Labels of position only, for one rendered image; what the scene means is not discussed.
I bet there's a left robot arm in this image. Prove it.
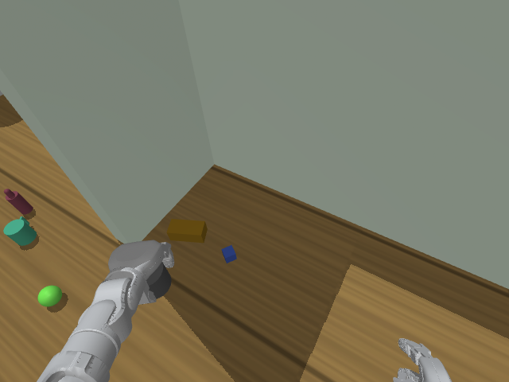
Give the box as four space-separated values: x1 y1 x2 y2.
37 267 146 382

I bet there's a left robot hand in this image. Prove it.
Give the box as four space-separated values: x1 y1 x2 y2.
108 240 174 305

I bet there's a right robot hand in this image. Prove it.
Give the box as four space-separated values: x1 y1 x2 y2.
393 338 452 382

